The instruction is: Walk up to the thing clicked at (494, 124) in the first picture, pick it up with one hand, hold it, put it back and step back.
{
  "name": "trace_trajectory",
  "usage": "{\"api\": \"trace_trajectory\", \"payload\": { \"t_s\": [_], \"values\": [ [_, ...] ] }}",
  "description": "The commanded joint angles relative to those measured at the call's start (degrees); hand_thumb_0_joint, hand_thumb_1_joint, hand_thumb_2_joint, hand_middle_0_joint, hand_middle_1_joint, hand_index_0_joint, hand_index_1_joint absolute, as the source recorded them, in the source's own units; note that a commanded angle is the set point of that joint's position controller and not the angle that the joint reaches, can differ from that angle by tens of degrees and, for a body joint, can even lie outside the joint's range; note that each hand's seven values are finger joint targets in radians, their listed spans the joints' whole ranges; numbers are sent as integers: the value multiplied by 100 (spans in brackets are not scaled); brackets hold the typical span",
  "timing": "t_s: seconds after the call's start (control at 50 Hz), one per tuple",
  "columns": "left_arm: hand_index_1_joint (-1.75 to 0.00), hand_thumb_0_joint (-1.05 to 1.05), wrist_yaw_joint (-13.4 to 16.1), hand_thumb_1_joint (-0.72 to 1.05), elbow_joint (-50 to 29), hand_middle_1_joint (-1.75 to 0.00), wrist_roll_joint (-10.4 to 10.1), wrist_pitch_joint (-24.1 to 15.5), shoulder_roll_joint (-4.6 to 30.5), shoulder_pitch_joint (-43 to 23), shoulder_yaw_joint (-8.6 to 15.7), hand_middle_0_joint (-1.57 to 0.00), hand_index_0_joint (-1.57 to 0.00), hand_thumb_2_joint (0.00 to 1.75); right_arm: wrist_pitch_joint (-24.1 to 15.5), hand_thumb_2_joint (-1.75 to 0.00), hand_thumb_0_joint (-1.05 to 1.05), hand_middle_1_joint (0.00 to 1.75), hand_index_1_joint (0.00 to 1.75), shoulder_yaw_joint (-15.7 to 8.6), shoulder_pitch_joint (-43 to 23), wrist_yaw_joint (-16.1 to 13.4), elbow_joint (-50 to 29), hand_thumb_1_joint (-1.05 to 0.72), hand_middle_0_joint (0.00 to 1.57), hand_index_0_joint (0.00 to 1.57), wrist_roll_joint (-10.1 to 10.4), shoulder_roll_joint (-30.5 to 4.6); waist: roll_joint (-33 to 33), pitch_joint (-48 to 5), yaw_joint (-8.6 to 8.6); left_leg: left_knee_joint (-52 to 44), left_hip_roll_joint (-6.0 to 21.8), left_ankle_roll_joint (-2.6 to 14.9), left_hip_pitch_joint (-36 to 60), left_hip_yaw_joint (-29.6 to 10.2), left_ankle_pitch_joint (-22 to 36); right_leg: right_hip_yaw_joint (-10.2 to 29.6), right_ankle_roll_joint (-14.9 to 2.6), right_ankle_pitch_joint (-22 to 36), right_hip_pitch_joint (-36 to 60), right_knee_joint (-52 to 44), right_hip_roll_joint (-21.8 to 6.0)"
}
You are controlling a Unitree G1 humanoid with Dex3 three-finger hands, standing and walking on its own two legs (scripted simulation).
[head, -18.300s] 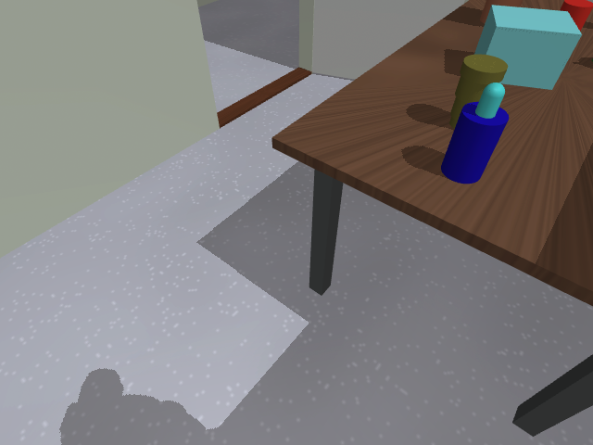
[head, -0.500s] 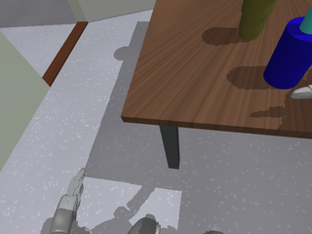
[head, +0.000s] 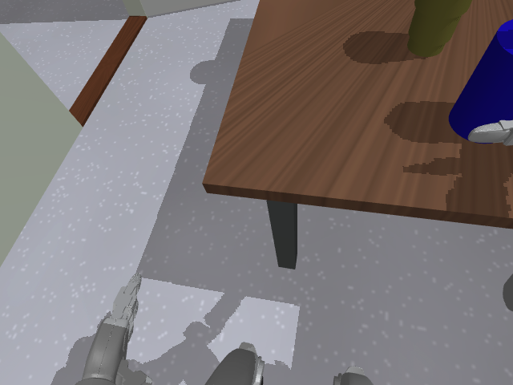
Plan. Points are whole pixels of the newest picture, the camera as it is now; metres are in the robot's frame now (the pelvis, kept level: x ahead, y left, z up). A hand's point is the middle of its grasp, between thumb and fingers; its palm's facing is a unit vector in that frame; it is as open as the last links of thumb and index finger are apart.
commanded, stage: close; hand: right
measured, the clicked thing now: out of the picture +0.57 -0.24 +0.13
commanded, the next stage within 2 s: settle in 0.48 s
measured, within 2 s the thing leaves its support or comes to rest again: leaves its support in 0.96 s
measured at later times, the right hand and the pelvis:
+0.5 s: hand out of the picture +0.53 -0.26 +0.12, palm faces +0.27 +0.96 +0.00, open 10.9 cm; pelvis +0.01 +0.00 +0.00, yaw +0 degrees
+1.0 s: hand out of the picture +0.52 -0.23 +0.12, palm faces +0.24 +0.97 -0.02, open 11.7 cm; pelvis +0.00 +0.00 +0.02, yaw +0 degrees
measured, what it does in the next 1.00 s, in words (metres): stands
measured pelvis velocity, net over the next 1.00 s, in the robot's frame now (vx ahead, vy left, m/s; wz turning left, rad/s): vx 0.00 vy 0.00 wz -0.01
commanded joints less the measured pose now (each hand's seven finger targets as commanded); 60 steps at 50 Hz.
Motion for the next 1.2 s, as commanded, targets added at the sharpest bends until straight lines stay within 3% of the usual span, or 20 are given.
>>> {"api": "trace_trajectory", "payload": {
  "t_s": [0.0,0.1,0.26,0.34,0.38,0.44,0.5,0.56,0.7,0.74,0.8,0.88,0.94,1.0,1.04,1.06,1.1,1.12,1.16,1.18],
  "values": [
    [-6,0,64,-56,-761,-5,-29,-240,941,368,614,-5,-4,6,-300,-14,0,27,27,94,-2848,69,-1439,40,42,41,50,-1588,-1293,-3237,35,-588,-75,230,1514,202,2093,-286,-212,2335,1982,-685,178],
    [-5,0,107,-56,-570,-5,-7,-342,932,-192,572,-5,-4,6,-196,-12,0,28,28,291,-2804,87,-832,43,48,47,36,-1144,-1305,-2924,9,-562,-115,267,1073,266,1812,-193,-170,2400,1926,-678,94],
    [-5,0,32,-55,-873,-5,-63,-200,990,195,600,-4,-4,5,-265,-33,0,58,58,-194,-2330,136,-1689,35,81,81,101,-1746,-1169,-3833,-174,-489,-89,216,2283,227,3057,-315,-183,3177,2063,-684,180],
    [-5,0,15,-54,-423,-5,-89,-173,823,308,579,-5,-5,4,-168,-42,0,67,67,216,-2091,153,-888,21,92,91,182,-928,-690,-2420,79,-650,-112,202,1573,249,2361,-294,-239,2445,1551,-770,158],
    [-5,0,65,-54,-747,-5,-85,-273,958,-155,712,-5,-5,4,-272,-50,0,74,75,99,-2696,91,-1414,15,97,97,115,-1309,-936,-2755,59,-650,-90,208,1387,197,2134,-274,-258,2361,1820,-735,115],
    [-5,0,59,-53,-276,-5,-26,-279,900,337,727,-5,-5,4,-253,-62,0,84,84,272,-2325,118,-885,5,103,103,41,-989,-1007,-2428,158,-571,-108,235,1045,224,2043,-247,-217,2486,1806,-692,111],
    [-5,0,24,-54,-879,-5,-17,-296,1021,233,774,-4,-5,4,-234,-74,0,94,95,213,-2514,160,-1415,-6,108,109,19,-1141,-1378,-3577,83,-508,-114,240,1357,268,2382,-202,-158,3279,2648,-665,96],
    [-4,0,-10,-52,-432,-5,-34,-199,1030,553,787,-4,-5,3,-84,-94,0,114,114,130,-2245,171,-1457,-10,119,121,52,-1221,-1523,-3280,-43,-511,-103,252,1334,303,2452,-217,-118,3509,2598,-707,89],
    [-6,0,47,-57,-594,-5,-112,-262,869,-89,548,-6,-5,6,-56,-125,0,136,136,33,-2663,114,-1692,-17,121,125,197,-1256,-979,-3167,-131,-760,-69,238,1885,260,2225,-280,-209,2476,2068,-916,160],
    [-6,0,115,-56,-936,-5,-137,-304,1107,-217,737,-5,-5,6,-113,-127,0,138,138,-122,-2998,72,-2314,-16,121,125,191,-1688,-988,-3770,-187,-809,-73,224,2153,248,2328,-293,-230,2596,2461,-963,181],
    [-6,0,111,-55,-131,-5,-123,-240,816,396,497,-5,-5,5,-27,-128,0,139,139,184,-2694,38,-1725,-12,121,126,228,-1194,-1013,-2896,-183,-954,-107,241,1934,261,2169,-343,-207,2486,2384,-1085,242],
    [-5,0,182,-55,-427,-5,-98,-351,1051,-114,668,-5,-5,6,-166,-127,0,139,139,-62,-3518,-123,-2677,0,119,124,235,-1843,-1233,-3600,-237,-975,-61,217,2172,156,2436,-382,-240,2672,2788,-1059,253],
    [-5,0,172,-54,386,-5,-78,-323,787,151,463,-5,-5,5,-110,-129,0,140,140,271,-2955,-172,-1844,4,118,124,277,-1188,-1051,-2645,-244,-1128,-85,228,1889,192,2035,-371,-241,2251,2419,-1189,270],
    [-5,0,271,-55,-341,-5,-65,-444,1158,-436,698,-5,-4,6,-247,-128,0,139,139,34,-3876,-255,-2844,4,117,123,230,-1905,-1336,-3858,-294,-1078,-72,231,2375,185,2417,-355,-203,2758,3066,-1184,242],
    [-5,0,231,-55,387,-5,-67,-370,827,76,439,-5,-5,6,-47,-132,0,142,142,506,-3018,-191,-1674,6,116,123,244,-968,-1073,-2938,-256,-1166,-112,245,2195,232,2286,-341,-206,2652,2783,-1285,266],
    [-5,0,227,-54,476,-5,-82,-379,821,-50,444,-5,-5,6,-4,-131,0,142,142,477,-2676,-159,-1107,8,116,123,292,-788,-761,-2539,-156,-1271,-116,232,2043,265,2118,-303,-222,2444,2562,-1346,246],
    [-5,0,310,-56,-411,-5,-93,-508,1167,-760,619,-5,-4,6,-203,-133,0,143,143,49,-3771,-200,-2585,3,117,124,281,-1787,-1021,-3829,-266,-1217,-65,210,2567,214,2503,-323,-206,2775,3075,-1338,218],
    [-5,0,311,-56,-94,-5,-59,-473,1117,-482,578,-5,-4,6,-156,-134,0,144,144,39,-3747,-191,-2403,3,119,126,214,-1924,-1242,-3829,-359,-1199,-79,224,2530,226,2525,-336,-177,2977,3234,-1355,223],
    [-5,0,238,-54,876,-5,-67,-387,729,298,348,-5,-5,5,48,-136,0,147,147,478,-2745,-78,-1032,8,119,126,282,-903,-873,-2510,-241,-1339,-115,225,2166,273,2297,-334,-190,2734,2781,-1430,246],
    [-5,0,222,-54,765,-5,-98,-420,679,19,251,-5,-5,5,29,-134,0,144,144,537,-2776,-48,-1081,9,116,123,335,-739,-787,-2314,-180,-1358,-98,227,2103,267,2234,-301,-193,2640,2609,-1491,230]
  ]
}}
